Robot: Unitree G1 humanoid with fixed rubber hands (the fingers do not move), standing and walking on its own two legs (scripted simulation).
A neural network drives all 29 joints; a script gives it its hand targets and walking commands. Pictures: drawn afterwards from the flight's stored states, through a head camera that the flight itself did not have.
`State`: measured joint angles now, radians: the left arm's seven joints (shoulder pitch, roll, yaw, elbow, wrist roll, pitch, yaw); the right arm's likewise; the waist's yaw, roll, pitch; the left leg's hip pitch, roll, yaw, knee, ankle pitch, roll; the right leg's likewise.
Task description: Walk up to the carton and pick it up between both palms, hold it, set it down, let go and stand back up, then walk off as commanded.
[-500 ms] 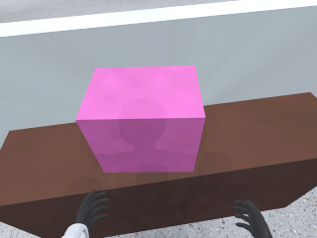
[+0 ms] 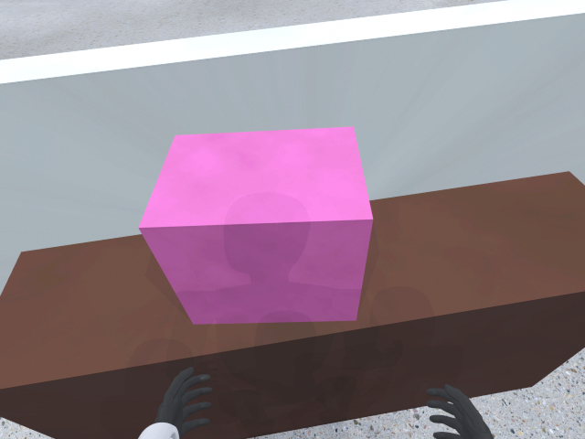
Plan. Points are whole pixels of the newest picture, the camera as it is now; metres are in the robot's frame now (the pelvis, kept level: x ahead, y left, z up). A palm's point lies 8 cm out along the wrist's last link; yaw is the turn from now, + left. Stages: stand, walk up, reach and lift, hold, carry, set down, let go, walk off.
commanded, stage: let go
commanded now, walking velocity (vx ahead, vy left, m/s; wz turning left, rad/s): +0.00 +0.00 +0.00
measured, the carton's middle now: (268, 231) +0.47 +0.05 +0.01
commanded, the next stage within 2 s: stand in 0.22 s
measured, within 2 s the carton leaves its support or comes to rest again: neither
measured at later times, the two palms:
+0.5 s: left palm (130, 435) +0.18 +0.25 -0.08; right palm out of the picture +0.08 -0.25 -0.12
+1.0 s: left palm out of the picture +0.15 +0.26 -0.10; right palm out of the picture +0.06 -0.26 -0.13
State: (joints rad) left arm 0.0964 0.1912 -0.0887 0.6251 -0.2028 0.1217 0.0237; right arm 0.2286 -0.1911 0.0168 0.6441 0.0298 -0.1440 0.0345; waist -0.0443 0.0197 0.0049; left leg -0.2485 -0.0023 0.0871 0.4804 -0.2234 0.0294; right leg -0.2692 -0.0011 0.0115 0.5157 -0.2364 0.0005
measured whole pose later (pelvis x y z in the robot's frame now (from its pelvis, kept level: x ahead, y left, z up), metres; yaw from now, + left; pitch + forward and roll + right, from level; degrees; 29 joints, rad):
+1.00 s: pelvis +0.01 +0.00 +0.00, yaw +0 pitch +0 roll +1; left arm 0.10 0.32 -0.08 0.89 -0.13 0.02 0.01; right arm 0.23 -0.26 0.02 0.97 -0.03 -0.05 0.03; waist -0.04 0.00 0.01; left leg -0.25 0.00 0.09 0.48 -0.24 0.03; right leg -0.27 0.00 0.01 0.52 -0.25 0.00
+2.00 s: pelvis +0.00 +0.00 +0.00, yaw +0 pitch +0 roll +1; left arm 0.10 0.32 -0.08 0.94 -0.13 0.01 0.01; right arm 0.23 -0.26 0.02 1.02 -0.03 -0.05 0.02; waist -0.04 -0.01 0.01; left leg -0.25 0.00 0.09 0.48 -0.23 0.03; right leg -0.27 0.00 0.01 0.52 -0.24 0.00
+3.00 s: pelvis -0.23 +0.00 -0.04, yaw +3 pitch -8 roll -2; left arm 0.18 0.39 -0.03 0.90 -0.13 0.07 0.03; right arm 0.20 -0.33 -0.02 0.88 -0.03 0.07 -0.02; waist -0.03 -0.01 0.17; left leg -0.27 -0.08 -0.14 0.87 -0.45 0.04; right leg -0.41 0.11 0.13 1.16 -0.49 -0.04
